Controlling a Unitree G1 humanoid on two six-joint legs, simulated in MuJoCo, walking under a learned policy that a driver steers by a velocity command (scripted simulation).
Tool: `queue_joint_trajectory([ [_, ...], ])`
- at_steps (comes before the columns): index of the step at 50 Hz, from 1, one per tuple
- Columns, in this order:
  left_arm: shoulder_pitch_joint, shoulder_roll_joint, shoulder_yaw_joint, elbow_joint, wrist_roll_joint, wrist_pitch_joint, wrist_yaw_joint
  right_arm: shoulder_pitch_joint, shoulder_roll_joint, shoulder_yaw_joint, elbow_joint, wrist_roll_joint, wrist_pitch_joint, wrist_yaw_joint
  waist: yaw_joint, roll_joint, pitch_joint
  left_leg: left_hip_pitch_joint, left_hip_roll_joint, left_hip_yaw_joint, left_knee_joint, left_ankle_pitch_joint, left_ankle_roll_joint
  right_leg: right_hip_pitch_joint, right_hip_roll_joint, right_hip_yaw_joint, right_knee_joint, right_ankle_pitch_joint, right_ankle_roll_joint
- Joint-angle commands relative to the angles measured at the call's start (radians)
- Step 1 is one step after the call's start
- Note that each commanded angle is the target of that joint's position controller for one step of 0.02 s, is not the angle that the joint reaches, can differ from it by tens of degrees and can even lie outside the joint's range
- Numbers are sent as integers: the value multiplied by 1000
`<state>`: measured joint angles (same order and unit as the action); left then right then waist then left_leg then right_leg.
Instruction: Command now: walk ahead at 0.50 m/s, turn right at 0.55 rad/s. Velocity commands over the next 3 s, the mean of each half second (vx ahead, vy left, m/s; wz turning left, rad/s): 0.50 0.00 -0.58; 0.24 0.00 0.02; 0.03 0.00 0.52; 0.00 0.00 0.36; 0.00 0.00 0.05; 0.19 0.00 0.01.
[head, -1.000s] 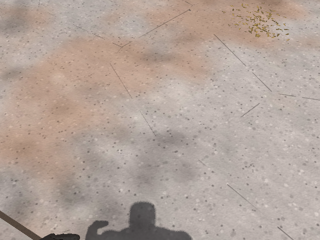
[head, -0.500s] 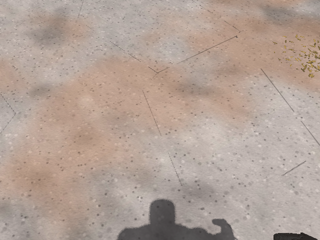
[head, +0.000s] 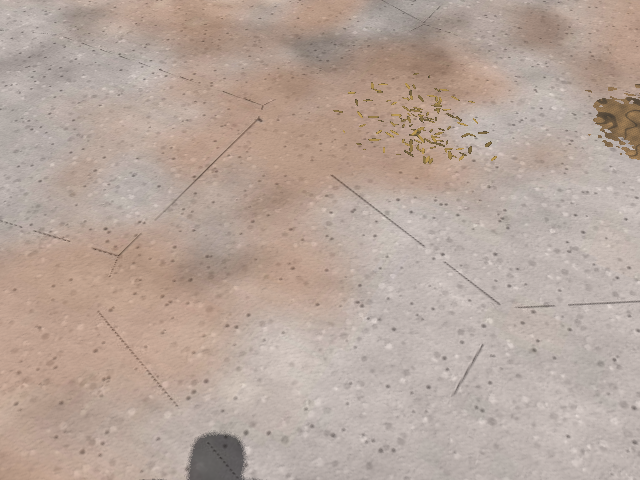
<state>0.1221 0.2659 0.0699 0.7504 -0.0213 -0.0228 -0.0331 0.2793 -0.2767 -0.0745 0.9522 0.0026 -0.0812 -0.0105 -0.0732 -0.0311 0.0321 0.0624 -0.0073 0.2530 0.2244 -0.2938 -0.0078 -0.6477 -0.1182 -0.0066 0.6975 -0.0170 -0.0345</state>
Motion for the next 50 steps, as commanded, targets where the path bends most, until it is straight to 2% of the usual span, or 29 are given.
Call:
queue_joint_trajectory([
  [1, -92, 60, 9, -112, 0, -9, -19, -16, -198, -45, -49, 17, 12, -7, 19, 76, 59, 24, 315, -64, -5, 537, 141, -11, 27, -46, -52, -80, -36],
  [3, -12, 102, 32, -111, 1, -3, -21, -36, -226, -54, -59, 26, 27, -10, 81, 112, -14, 47, 310, -33, 167, 865, 118, 133, 98, -104, -54, -179, -77],
  [4, 115, 139, 56, -81, -3, -1, -18, -55, -228, -54, -65, 31, 36, -11, 157, 103, -80, 12, 282, -8, 347, 946, 98, 301, 147, -129, -101, -162, -108],
  [5, 290, 207, 94, -32, -6, 5, -2, -48, -202, -44, -72, 22, 35, -12, 237, 55, -172, -150, 241, 4, 605, 812, 56, 589, 164, -78, -146, -119, -149],
  [6, 325, 331, 119, -21, -14, 8, 17, 27, -67, -3, -120, -27, 19, -2, 160, -216, -233, -580, 100, -13, 976, 21, -8, 923, -92, 381, -181, -155, -287],
  [7, 325, 312, 100, -67, -3, -13, 7, 0, -67, 12, -148, -6, -26, 12, 157, -189, -403, -784, -30, -267, 1162, -332, -15, 1062, -231, 848, -377, -352, -420],
  [8, 306, 233, 75, -61, 6, -30, -3, -135, -148, -10, -175, 40, -53, 22, 201, -70, -298, -892, 25, -334, 1184, -245, 12, 1009, -212, 746, -432, -318, -349],
  [9, 258, 206, 67, -61, 6, -42, -2, -162, -141, -6, -187, 45, -68, 23, 169, -42, -192, -898, 68, -327, 1113, -150, 34, 879, -174, 604, -424, -244, -310],
  [10, 182, 171, 56, -74, 5, -44, 1, -149, -136, -9, -167, 21, -69, 14, 120, 20, -129, -830, 109, -330, 1025, -82, 31, 732, -128, 487, -422, -142, -275],
  [11, 129, 142, 45, -91, 12, -45, 6, -127, -147, -17, -156, 6, -60, 11, 83, 6, -99, -749, 136, -335, 951, -36, 24, 618, -93, 407, -437, -49, -255],
  [13, 109, 140, 41, -105, 17, -47, 15, -107, -136, -21, -155, -3, -33, 14, 54, -8, -89, -672, 138, -326, 879, 9, -3, 516, -61, 353, -471, 40, -253],
  [16, 154, 176, 50, -94, 9, -50, 36, -180, -100, -12, -184, -18, -15, 8, 66, 0, -55, -688, 111, -308, 709, 131, -49, 456, -31, 283, -490, 95, -250],
  [21, 215, 184, 55, -72, 3, -41, 51, -343, -70, 6, -237, -3, -24, 22, 129, -54, -13, -611, 43, -303, 370, 383, -58, 412, 15, 256, -480, -70, -185],
  [24, 251, 176, 55, -52, -3, -36, 52, -378, -97, 1, -262, 6, -36, 33, 141, -63, -9, -583, 30, -329, 296, 383, -42, 462, -14, 318, -423, -109, -174],
  [27, 244, 172, 56, -52, 0, -25, 61, -337, -135, -12, -260, 8, -51, 42, 112, -95, -18, -527, 23, -338, 259, 268, -11, 525, -43, 396, -334, -86, -156],
  [28, 228, 162, 52, -52, 5, -19, 63, -274, -143, -18, -239, 1, -56, 41, 81, -112, -31, -477, 17, -309, 232, 263, 9, 550, -34, 381, -278, 6, -139],
  [29, 228, 128, 41, -53, 9, -16, 63, -189, -162, -28, -212, -19, -63, 39, 47, -104, -84, -355, 17, -285, 197, 316, 39, 561, 20, 337, -161, 147, -105],
  [30, 241, 84, 22, -68, 24, -16, 64, -81, -205, -36, -204, -45, -69, 38, 10, -33, -219, -133, 146, -393, 253, 501, 99, 488, 78, 278, 65, 83, -58],
  [31, 405, 36, 8, -60, 8, -23, 66, 18, -275, -54, -171, -59, -55, 39, 55, 258, -352, 205, 352, -769, 246, 613, 292, 165, 229, 175, 426, -321, 34],
  [32, 457, 92, 11, -38, 6, -28, 66, 52, -214, -42, -147, -15, -47, 54, 51, 319, -380, 233, 409, -986, 154, 547, 343, 48, 240, 219, 578, -639, 57],
  [33, 370, 151, 25, -39, 0, -22, 64, -13, -154, -22, -163, 7, -39, 57, 43, 205, -258, 134, 376, -869, 153, 491, 308, -6, 192, 232, 649, -595, 63],
  [35, 196, 164, 28, -80, 34, -11, 69, -144, -97, 5, -190, 0, -20, 57, 60, 79, -118, -114, 281, -643, 137, 631, 260, 25, 105, 130, 544, -488, 74],
  [37, 175, 115, 21, -97, 42, -6, 71, -162, -84, 15, -175, -9, -14, 51, 97, 117, -106, -230, 204, -545, 126, 775, 228, 148, 70, 110, 361, -437, 77],
  [38, 178, 84, 12, -101, 38, -4, 74, -156, -112, 7, -166, -11, -10, 48, 103, 151, -118, -244, 185, -515, 125, 841, 231, 186, 83, 86, 277, -431, 87],
  [40, 164, 76, 8, -106, 29, -1, 84, -137, -184, -18, -160, -7, 4, 34, 97, 166, -157, -239, 192, -518, 126, 867, 251, 229, 110, 68, 170, -406, 102],
  [42, 140, 93, 12, -107, 22, 10, 90, -135, -213, -32, -165, 9, 24, 22, 89, 157, -183, -249, 197, -538, 112, 742, 248, 265, 125, 73, 104, -328, 105],
  [46, 49, 99, 15, -130, 19, 28, 89, -136, -199, -35, -170, 25, 62, 6, 64, 164, -128, -311, 171, -604, 82, 327, 219, 291, 145, 94, 1, -280, 100],
  [48, 27, 97, 16, -139, 17, 16, 82, -135, -191, -35, -172, 25, 77, -2, 63, 177, -99, -313, 159, -647, 100, 256, 209, 313, 156, 95, -91, -274, 92],
  [50, 73, 100, 21, -123, 14, -5, 72, -160, -179, -32, -185, 30, 90, -11, 103, 176, -97, -321, 125, -668, 159, 270, 171, 417, 156, 82, -290, -154, 71],
])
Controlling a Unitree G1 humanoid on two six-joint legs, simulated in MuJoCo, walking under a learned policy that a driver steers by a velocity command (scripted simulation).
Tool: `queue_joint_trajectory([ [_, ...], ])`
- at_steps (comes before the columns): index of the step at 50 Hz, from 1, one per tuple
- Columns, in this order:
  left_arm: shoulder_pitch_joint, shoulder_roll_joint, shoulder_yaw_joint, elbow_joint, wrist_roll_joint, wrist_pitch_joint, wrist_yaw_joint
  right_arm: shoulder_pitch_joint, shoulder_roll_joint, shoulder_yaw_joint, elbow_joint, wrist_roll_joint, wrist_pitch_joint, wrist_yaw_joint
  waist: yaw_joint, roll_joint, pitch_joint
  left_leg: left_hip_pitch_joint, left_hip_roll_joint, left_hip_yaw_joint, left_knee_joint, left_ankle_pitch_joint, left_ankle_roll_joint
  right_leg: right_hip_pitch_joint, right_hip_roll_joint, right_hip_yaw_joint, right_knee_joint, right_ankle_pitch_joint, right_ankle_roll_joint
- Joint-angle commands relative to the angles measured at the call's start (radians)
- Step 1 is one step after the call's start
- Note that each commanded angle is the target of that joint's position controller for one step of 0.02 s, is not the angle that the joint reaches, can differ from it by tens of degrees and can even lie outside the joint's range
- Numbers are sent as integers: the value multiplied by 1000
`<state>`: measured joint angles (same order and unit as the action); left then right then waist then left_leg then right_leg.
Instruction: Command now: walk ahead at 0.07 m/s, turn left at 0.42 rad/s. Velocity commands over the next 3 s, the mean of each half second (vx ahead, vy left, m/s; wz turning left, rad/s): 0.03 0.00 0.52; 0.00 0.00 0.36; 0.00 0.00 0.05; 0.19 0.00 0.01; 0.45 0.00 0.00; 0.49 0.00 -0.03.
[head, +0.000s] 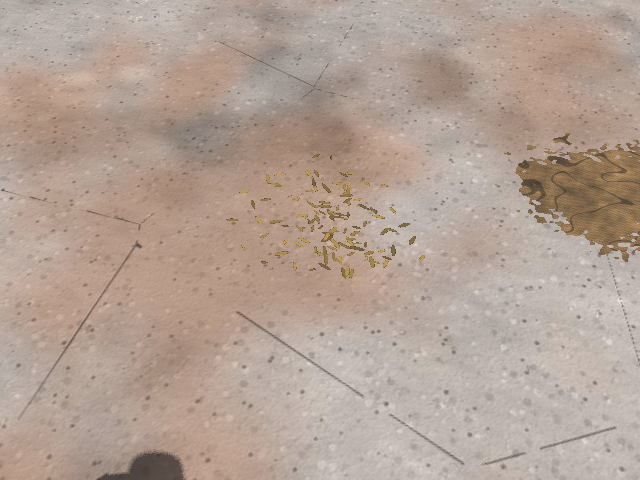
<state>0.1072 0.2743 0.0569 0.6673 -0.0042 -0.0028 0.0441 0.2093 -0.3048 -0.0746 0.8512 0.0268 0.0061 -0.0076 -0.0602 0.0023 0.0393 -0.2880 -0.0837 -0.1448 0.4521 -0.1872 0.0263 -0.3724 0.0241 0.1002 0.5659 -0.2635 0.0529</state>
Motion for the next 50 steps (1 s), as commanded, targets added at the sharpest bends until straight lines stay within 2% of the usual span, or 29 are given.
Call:
queue_joint_trajectory([
  [1, 109, 123, 44, -35, 2, -33, -5, -73, -124, -23, -90, 5, 7, -20, 90, 115, -119, -12, 167, -256, -14, 100, 93, 233, -51, 3, -222, 170, -43],
  [2, 131, 187, 57, -45, 21, -31, 3, -35, -66, -6, -100, -11, 7, -19, 70, -46, -172, -107, 95, -160, 174, -138, 37, 349, -256, 160, -223, 321, -121],
  [3, 104, 232, 68, -43, 52, -19, -4, -8, -62, -6, -128, -7, -1, -17, 35, -277, -138, -284, -36, 23, 343, -433, -16, 339, -416, 365, -251, 503, -279],
  [4, 89, 182, 57, -56, 51, -21, -6, 11, -143, -28, -112, -16, -6, -15, 49, -226, -145, -305, 32, 25, 566, -471, -55, 315, -452, 379, -249, 545, -342],
  [5, 52, 131, 42, -66, 42, -25, -5, 22, -180, -46, -95, -5, 0, -13, 39, -157, -127, -311, 48, 20, 658, -417, -72, 296, -395, 281, -232, 547, -312],
  [6, 11, 117, 37, -71, 30, -26, -6, 40, -169, -51, -76, -3, 17, -18, 22, -117, -109, -312, 61, 30, 697, -363, -95, 281, -333, 186, -218, 520, -269],
  [7, -8, 116, 36, -68, 18, -26, -6, 35, -158, -50, -80, -7, 31, -21, 25, -120, -93, -330, 72, 38, 717, -310, -113, 274, -312, 138, -215, 519, -254],
  [9, 7, 131, 40, -52, 20, -20, -3, -5, -109, -36, -112, -2, 42, -14, 42, -137, -74, -319, 79, 83, 672, -246, -136, 251, -275, 54, -229, 541, -257],
  [12, 39, 153, 51, -35, 21, -7, 6, -69, -80, -21, -166, 0, 40, 2, 76, -164, -106, -284, 104, 117, 520, -207, -144, 304, -290, 8, -227, 531, -275],
  [14, 32, 179, 60, -32, 17, -2, 4, -87, -76, -15, -189, -3, 40, 14, 84, -173, -126, -204, 113, 145, 419, -191, -131, 289, -304, -21, -223, 530, -276],
  [17, 36, 202, 69, -20, 3, -1, -8, -87, -100, -23, -210, -4, 48, 28, 86, -184, -125, -123, 102, 188, 296, -174, -99, 283, -327, -41, -202, 501, -268],
  [20, 19, 201, 71, -5, -26, -5, -14, -24, -106, -35, -202, -6, 55, 38, 39, -167, -118, 30, 71, 225, 47, -12, -31, 232, -313, -90, -99, 405, -196],
  [21, 78, 171, 64, 22, -21, -9, -18, 15, -136, -48, -194, -9, 55, 29, 34, -99, -129, 156, 73, 176, -45, 127, 6, 150, -273, -146, -1, 288, -126],
  [22, 107, 115, 46, 6, 25, -12, -25, 51, -257, -79, -206, -11, 52, 10, 56, 177, -153, 343, 301, -132, -66, 511, 96, -87, -166, -248, 279, -81, -19],
  [23, 15, 99, 37, -51, 38, -12, -16, 42, -299, -78, -230, -43, 36, 14, 17, 297, -164, 323, 488, -387, -77, 664, 316, -292, -29, -156, 505, -445, 27],
  [24, -32, 148, 50, -51, 21, -9, -9, 52, -248, -65, -230, -55, 14, 22, -22, 163, -189, 293, 456, -337, -99, 572, 338, -295, -51, -51, 620, -424, 19],
  [25, -30, 155, 55, -46, 5, -4, -5, 8, -221, -55, -226, -47, 0, 19, 12, 137, -148, 254, 394, -251, -99, 490, 283, -299, -65, -33, 630, -339, 5],
  [26, -4, 155, 60, -24, 8, 1, 5, -40, -196, -51, -229, -28, -3, 13, 37, 97, -124, 230, 339, -200, -98, 400, 229, -299, -75, -26, 594, -262, 5],
  [27, 7, 166, 65, -18, 14, 6, 13, -73, -175, -42, -234, -12, 1, 5, 51, 110, -111, 204, 317, -181, -103, 373, 205, -286, -77, -21, 566, -207, 12],
  [30, 43, 143, 62, -12, 10, 1, 6, -74, -167, -36, -242, -20, 11, -10, 69, 129, -139, 167, 276, -163, -109, 371, 206, -217, -39, -30, 544, -115, 29],
  [34, 23, 115, 47, -13, 6, -1, -1, -65, -164, -33, -241, -20, 15, -23, 49, 133, -142, 180, 268, -177, -101, 275, 200, -175, -40, -28, 350, -73, 42],
  [40, 13, 120, 40, -20, -3, -9, -20, -72, -161, -20, -226, -31, 22, -8, 24, 154, -101, 89, 271, -238, -90, 174, 207, -10, -38, -48, 152, -109, 21],
  [43, 65, 95, 33, -1, -1, -23, -34, -103, -128, -2, -216, -19, 24, -5, 72, 131, -96, 62, 235, -240, -43, 190, 166, 138, -29, -68, -117, 43, -10],
  [44, 75, 102, 31, 1, 13, -28, -36, -77, -105, 8, -205, -20, 19, -6, 76, 101, -100, 29, 206, -228, -32, 143, 120, 225, -58, -39, -208, 179, -29],
  [45, 88, 160, 38, -9, 30, -31, -32, -41, -77, 17, -201, -39, 11, -6, 51, -5, -127, -22, 146, -165, 49, 24, 59, 308, -185, 71, -209, 368, -69],
  [46, 35, 193, 40, -3, 38, -28, -33, 16, -64, 15, -195, -38, 3, -3, -26, -166, -117, -34, 44, -33, 81, -151, 7, 252, -257, 149, -191, 423, -171],
  [47, -3, 124, 22, -13, 34, -30, -37, -5, -91, 13, -187, -50, 3, -6, -5, -172, -115, 38, 67, -10, 66, -157, -29, 173, -271, 173, -224, 302, -218],
  [48, -14, 101, 13, -12, 32, -33, -42, -34, -107, 6, -184, -49, 5, -7, 10, -158, -94, 59, 70, -7, 49, -101, -36, 161, -220, 135, -227, 191, -186],
  [50, 6, 116, 12, -2, 26, -40, -44, -66, -96, 7, -181, -50, 19, -10, 36, -148, -66, 70, 75, -13, 35, -19, -30, 140, -158, 79, -217, 82, -122],
])
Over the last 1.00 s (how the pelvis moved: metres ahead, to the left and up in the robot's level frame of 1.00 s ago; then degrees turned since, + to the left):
0.46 -0.07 0.00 -13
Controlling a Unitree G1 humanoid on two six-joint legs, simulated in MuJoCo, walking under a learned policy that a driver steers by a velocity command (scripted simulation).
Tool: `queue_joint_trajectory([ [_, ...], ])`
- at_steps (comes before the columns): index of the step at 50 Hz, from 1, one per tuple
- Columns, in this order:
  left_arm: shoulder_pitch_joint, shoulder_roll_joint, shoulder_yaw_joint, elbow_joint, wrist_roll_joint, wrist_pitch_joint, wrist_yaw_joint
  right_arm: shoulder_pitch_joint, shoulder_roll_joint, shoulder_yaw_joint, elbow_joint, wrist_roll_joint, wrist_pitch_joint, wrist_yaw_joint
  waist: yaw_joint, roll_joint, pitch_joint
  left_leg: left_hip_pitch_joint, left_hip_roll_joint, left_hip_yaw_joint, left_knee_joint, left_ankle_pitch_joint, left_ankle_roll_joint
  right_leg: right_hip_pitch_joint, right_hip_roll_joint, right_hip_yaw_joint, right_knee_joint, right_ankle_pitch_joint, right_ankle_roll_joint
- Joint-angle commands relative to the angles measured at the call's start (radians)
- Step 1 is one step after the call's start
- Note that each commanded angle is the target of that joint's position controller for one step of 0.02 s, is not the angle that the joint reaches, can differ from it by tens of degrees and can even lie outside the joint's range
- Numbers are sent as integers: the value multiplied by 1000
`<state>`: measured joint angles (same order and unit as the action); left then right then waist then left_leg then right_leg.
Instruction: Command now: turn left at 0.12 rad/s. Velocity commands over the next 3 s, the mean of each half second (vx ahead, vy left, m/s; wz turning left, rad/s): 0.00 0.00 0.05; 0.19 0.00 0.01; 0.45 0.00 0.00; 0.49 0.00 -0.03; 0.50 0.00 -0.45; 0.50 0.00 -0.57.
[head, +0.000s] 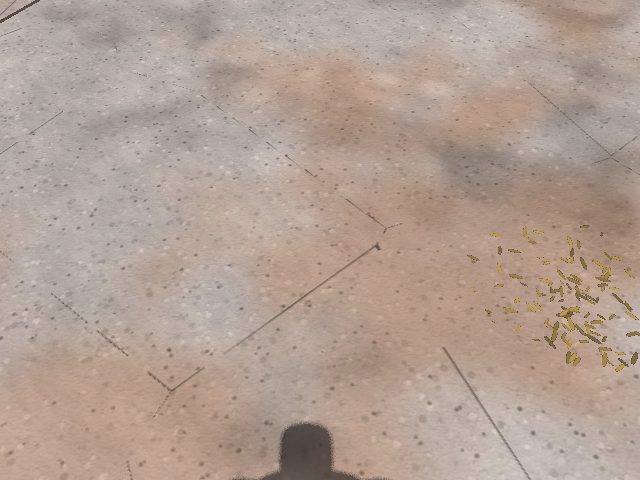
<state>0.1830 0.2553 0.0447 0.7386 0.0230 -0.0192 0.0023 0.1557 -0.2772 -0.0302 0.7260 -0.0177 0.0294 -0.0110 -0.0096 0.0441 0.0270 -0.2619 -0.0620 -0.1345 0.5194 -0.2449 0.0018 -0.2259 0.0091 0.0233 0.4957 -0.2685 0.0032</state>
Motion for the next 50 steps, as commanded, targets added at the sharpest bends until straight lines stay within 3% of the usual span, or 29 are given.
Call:
queue_joint_trajectory([
  [1, -66, 135, 21, -70, -1, -28, -1, -2, -118, -37, -50, -1, -1, -5, -17, -174, -42, 41, 60, -32, -43, 62, 3, -8, -129, 135, -136, 78, -56],
  [5, -30, 126, 13, -62, -8, -26, 8, 9, -105, -36, -23, 5, -10, -3, 7, -88, -42, 26, 67, -47, -61, 119, 16, 25, -93, 92, -89, 100, -43],
  [11, -25, 112, 3, -49, -10, -18, 8, 30, -94, -37, 15, 8, -17, -11, 14, -29, -45, 37, 72, -57, -69, 159, 6, 41, -71, 71, -65, 124, -44],
  [31, 12, 113, -13, 91, -16, -22, 6, 57, -87, -38, 161, 11, -13, -36, 8, -47, -14, 105, 71, -42, -87, 199, -10, 20, -50, 64, -114, 116, -44],
  [33, 32, 124, -11, 115, -20, -17, 11, 72, -72, -35, 186, 17, -12, -38, 12, -77, -15, 83, 30, 7, -61, -14, -6, 19, -45, 81, -156, -152, -62],
  [34, 40, 156, -1, 119, -27, -12, 16, 65, -73, -36, 188, 23, -16, -38, 22, -121, 17, 13, -4, 51, 0, -164, -2, 15, -71, 137, -193, -334, -97],
  [36, 90, 211, 15, 135, -38, -14, 24, 2, -70, -33, 152, 32, -45, -30, 47, -211, 99, -171, 11, 113, 160, -216, 2, 34, -259, 394, -336, -569, -210],
  [37, 107, 223, 21, 140, -37, -21, 29, -41, -74, -32, 134, 38, -66, -23, 61, -207, 142, -227, 60, 95, 233, -201, 7, 18, -327, 482, -375, -544, -253],
  [38, 117, 221, 24, 142, -31, -30, 31, -53, -82, -36, 128, 42, -81, -15, 66, -193, 149, -288, 91, 78, 299, -232, 12, 53, -352, 506, -383, -475, -271],
  [41, 88, 204, 26, 127, -48, -38, 25, -37, -75, -34, 137, 47, -112, 11, 49, -156, 100, -278, 128, 100, 210, -222, 27, 135, -298, 371, -363, -278, -227],
  [43, 59, 218, 31, 122, -58, -30, 20, 1, -55, -31, 162, 42, -123, 22, 17, -153, 56, -61, 85, 167, 47, -74, 19, 41, -219, 230, -329, -157, -195],
  [45, 64, 199, 25, 125, -55, -22, 16, 133, -67, -45, 227, 41, -119, 23, -40, -132, 6, 198, 22, 222, -43, 71, 1, -90, -164, 155, -235, -134, -170],
  [46, 62, 162, 12, 124, -48, -25, 12, 212, -85, -54, 250, 47, -114, 17, -78, -110, -17, 307, 37, 189, -63, 45, 11, -157, -137, 122, -146, -121, -143],
  [47, 35, 86, -13, 106, -34, -33, 3, 313, -143, -69, 262, 46, -115, 6, -122, 48, -40, 409, 208, -61, -185, -93, 69, -270, -52, 21, 149, -107, -76],
  [48, 28, 47, -23, 47, -37, -56, 6, 394, -276, -92, 267, 35, -120, 15, -121, 266, -77, 492, 432, -517, -335, -284, 236, -480, 54, -18, 442, -284, -40],
  [49, 25, 128, -4, 49, -66, -71, 7, 331, -208, -71, 258, 24, -134, 23, -91, 139, -19, 421, 476, -597, -369, -433, 293, -564, -7, 76, 615, -304, -55],
  [50, 24, 160, 5, 50, -81, -81, 1, 250, -152, -53, 229, 26, -145, 26, -59, 92, 57, 377, 434, -491, -375, -430, 260, -617, -60, 94, 657, -198, -79],
])
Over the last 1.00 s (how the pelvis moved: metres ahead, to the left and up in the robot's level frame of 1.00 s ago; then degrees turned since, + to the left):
0.04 0.02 0.00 28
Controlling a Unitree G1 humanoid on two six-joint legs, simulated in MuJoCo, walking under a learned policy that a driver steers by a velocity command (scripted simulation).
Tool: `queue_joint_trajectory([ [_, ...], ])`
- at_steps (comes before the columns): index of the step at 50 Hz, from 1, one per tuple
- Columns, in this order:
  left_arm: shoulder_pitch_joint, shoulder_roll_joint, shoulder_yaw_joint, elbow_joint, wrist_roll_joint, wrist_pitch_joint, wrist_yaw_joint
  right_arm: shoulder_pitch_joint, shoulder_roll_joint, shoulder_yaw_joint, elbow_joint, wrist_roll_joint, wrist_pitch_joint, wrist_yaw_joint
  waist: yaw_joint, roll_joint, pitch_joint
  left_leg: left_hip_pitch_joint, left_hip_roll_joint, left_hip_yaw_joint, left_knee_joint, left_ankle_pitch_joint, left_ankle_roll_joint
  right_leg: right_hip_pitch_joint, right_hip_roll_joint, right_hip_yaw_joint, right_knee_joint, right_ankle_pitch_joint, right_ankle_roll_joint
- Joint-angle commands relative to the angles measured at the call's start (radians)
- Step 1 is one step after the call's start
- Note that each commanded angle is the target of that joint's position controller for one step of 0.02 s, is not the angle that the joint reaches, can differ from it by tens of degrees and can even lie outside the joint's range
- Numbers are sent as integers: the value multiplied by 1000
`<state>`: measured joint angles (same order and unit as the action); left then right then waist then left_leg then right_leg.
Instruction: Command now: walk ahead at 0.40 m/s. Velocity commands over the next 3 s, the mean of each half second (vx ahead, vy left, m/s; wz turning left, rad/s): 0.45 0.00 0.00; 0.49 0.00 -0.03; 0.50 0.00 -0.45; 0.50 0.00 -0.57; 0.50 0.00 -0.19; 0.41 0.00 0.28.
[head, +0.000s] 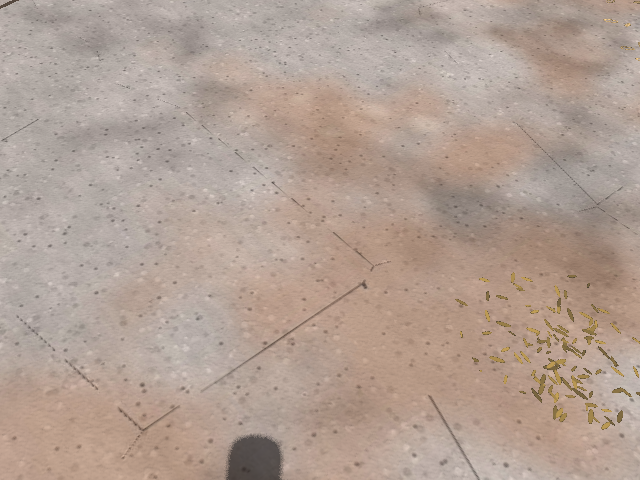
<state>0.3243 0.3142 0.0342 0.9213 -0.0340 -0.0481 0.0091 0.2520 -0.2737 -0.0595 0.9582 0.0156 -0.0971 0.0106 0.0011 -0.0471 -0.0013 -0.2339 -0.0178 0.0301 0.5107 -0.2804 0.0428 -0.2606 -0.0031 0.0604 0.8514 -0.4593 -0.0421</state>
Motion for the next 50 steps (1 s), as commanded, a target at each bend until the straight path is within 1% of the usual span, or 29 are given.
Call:
queue_joint_trajectory([
  [1, -110, 102, 19, -119, -17, -57, -10, 102, -129, -13, -21, -10, -22, 9, -49, 163, 98, 323, 338, -547, -372, -296, 181, -573, -81, 37, 295, 83, -40],
  [3, -131, 98, 26, -116, 10, -60, -20, 71, -91, 5, -34, -14, -14, 11, -32, 145, 103, 275, 268, -375, -384, -46, 131, -525, -122, 17, 217, 212, -27],
  [6, -171, 53, 18, -129, 22, -49, -35, 131, -108, 5, -16, -14, -2, -1, -41, 132, 89, 257, 223, -238, -396, 220, 140, -506, -118, -40, 126, 320, 22],
  [10, -327, 7, -2, -191, 19, -48, -36, 161, -133, 5, -9, -14, 8, -21, -73, 120, 116, 178, 187, -133, -425, 310, 136, -425, -83, -85, -152, 470, 59],
  [13, -412, 6, -7, -221, 11, -50, -45, 213, -140, 3, 10, -5, 9, -26, -91, 122, 142, 185, 211, -116, -441, 297, 138, -365, -54, -96, -275, 541, 48],
  [15, -434, 20, -4, -238, 8, -54, -54, 216, -142, -1, 16, 3, 14, -27, -73, 125, 147, 252, 245, -112, -417, 345, 129, -366, -52, -73, -322, 530, 21],
  [17, -411, 47, 6, -239, 10, -58, -62, 200, -153, -10, 11, 3, 23, -28, -37, 128, 113, 329, 272, -105, -352, 482, 110, -327, -41, -69, -344, 479, -11],
  [18, -366, 68, 16, -230, 11, -58, -61, 187, -166, -15, 5, -2, 29, -29, -6, 144, 70, 357, 273, -99, -286, 648, 100, -258, -16, -84, -337, 440, -28],
  [19, -269, 97, 32, -205, 10, -56, -57, 175, -175, -18, -1, -9, 38, -29, 47, 162, -4, 365, 259, -83, -163, 835, 88, -130, 17, -109, -328, 407, -51],
  [20, -104, 134, 55, -154, 8, -50, -48, 169, -162, -13, -9, -16, 49, -30, 127, 155, -108, 305, 213, -50, 39, 902, 61, 88, 34, -127, -334, 414, -79],
  [21, 70, 194, 72, -118, 20, -43, -37, 194, -124, 5, -34, -34, 50, -31, 173, 54, -251, 69, 162, -31, 349, 611, 37, 414, -145, 80, -291, 385, -139],
  [22, 125, 244, 82, -86, 27, -40, -47, 350, 40, 46, -29, -24, 27, -14, 78, -249, -409, -303, -47, -64, 703, -187, -22, 717, -373, 603, -442, 59, -304],
  [23, 94, 141, 54, -91, 21, -44, -48, 268, -75, 23, -23, 5, 1, -9, 117, -150, -338, -408, -16, -186, 818, -280, 0, 653, -353, 701, -571, -53, -262],
  [24, -2, 112, 44, -103, 21, -49, -45, 153, -140, 3, -67, 34, -16, -6, 98, -101, -163, -478, 36, -156, 835, -200, 16, 502, -332, 545, -592, 7, -221],
  [25, -82, 101, 40, -118, 27, -54, -45, 93, -138, 5, -82, 31, -25, -13, 66, 4, -83, -441, 90, -132, 789, -101, 19, 345, -300, 425, -617, 143, -204],
  [26, -127, 82, 37, -123, 37, -60, -48, 69, -129, -1, -86, 16, -24, -19, 35, 32, -31, -400, 125, -121, 734, -42, 13, 222, -265, 328, -640, 270, -198],
  [27, -147, 61, 31, -120, 49, -65, -49, 93, -113, -3, -82, 8, -13, -21, -1, 2, -32, -334, 154, -131, 702, -6, 11, 153, -234, 262, -664, 331, -191],
  [28, -154, 48, 29, -115, 46, -68, -52, 112, -90, -1, -77, 6, -1, -21, -17, -11, -29, -302, 163, -128, 674, 5, 5, 115, -217, 224, -691, 350, -197],
  [30, -137, 56, 30, -95, 36, -75, -51, 102, -69, 1, -85, 0, 19, -24, -31, -12, 4, -311, 178, -111, 609, 18, -14, 57, -208, 160, -734, 382, -211],
  [34, -73, 99, 41, -64, 33, -67, -27, -58, -72, 3, -149, -16, 20, -23, 4, 12, 61, -427, 186, -93, 373, 220, -54, 75, -191, 85, -774, 421, -206],
  [37, -26, 116, 43, -45, 24, -58, -15, -168, -49, 14, -179, -12, 6, -12, 44, 14, 72, -375, 145, -50, 163, 376, -56, 86, -157, 12, -770, 450, -171],
  [41, 59, 125, 45, -1, 14, -40, -12, -285, -54, 20, -224, 1, -3, 9, 83, 12, 89, -385, 114, -42, 41, 388, -43, 211, -201, 12, -729, 461, -165],
  [43, 70, 132, 50, 10, 13, -26, -9, -310, -71, 16, -246, 3, -7, 21, 73, 3, 85, -399, 106, -52, 4, 320, -19, 297, -240, 25, -681, 511, -151],
  [45, 63, 143, 55, 12, 12, -14, -5, -274, -99, 6, -247, 2, -11, 27, 38, -14, 57, -323, 84, -44, -19, 237, 6, 341, -258, 42, -610, 632, -132],
  [46, 42, 149, 55, 8, 12, -9, -5, -197, -123, -8, -231, 1, -14, 25, -13, -24, 13, -205, 54, -21, -41, 212, 24, 333, -240, 34, -518, 778, -118],
  [47, 33, 129, 46, 1, 18, -5, -5, -37, -170, -34, -185, -1, -15, 17, -89, -11, -88, 22, 44, -11, -50, 227, 53, 270, -184, 4, -337, 842, -92],
  [48, 38, 78, 24, -30, 40, -8, -5, 150, -246, -56, -152, -16, -12, 5, -152, 87, -254, 340, 221, -195, -7, 236, 113, 66, -114, -37, -29, 597, -57],
  [49, 173, -54, -10, -34, 28, -28, -12, 191, -302, -68, -131, -24, -2, 8, -78, 351, -370, 644, 442, -652, -122, 17, 252, -326, 67, -49, 298, -64, 3],
  [50, 121, 67, 16, -17, 0, -43, -13, 181, -191, -40, -145, -19, -4, 8, -120, 243, -333, 597, 428, -706, -193, -98, 225, -419, 24, 90, 419, -125, -6],
])
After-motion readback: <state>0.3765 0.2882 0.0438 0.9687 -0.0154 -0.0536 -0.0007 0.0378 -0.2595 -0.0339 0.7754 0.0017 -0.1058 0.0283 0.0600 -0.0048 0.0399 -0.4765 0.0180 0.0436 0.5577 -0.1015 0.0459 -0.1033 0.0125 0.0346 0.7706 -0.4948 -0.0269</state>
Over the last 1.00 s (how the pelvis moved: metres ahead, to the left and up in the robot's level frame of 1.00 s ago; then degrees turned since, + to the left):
0.09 0.03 0.00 0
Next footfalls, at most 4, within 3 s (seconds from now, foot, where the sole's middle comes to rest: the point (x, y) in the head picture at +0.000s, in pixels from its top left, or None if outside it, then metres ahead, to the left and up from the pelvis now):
0.40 right None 0.40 -0.13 -0.77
0.94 left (266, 400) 0.70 0.11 -0.77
1.50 right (381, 311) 0.95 -0.16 -0.77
2.00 left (356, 212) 1.30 -0.11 -0.77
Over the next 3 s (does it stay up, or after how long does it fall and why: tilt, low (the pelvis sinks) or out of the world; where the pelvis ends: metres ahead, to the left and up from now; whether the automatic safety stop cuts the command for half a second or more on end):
stays up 1.51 -0.44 -0.02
